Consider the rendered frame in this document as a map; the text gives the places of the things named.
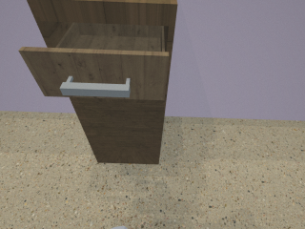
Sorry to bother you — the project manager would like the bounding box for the cabinet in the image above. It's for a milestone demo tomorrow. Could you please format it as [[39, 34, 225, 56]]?
[[27, 0, 178, 165]]

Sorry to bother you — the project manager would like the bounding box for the handle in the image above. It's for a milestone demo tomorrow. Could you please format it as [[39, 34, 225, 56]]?
[[59, 75, 131, 98]]

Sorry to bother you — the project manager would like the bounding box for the drawer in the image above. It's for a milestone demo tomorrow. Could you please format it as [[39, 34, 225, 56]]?
[[19, 22, 170, 101]]

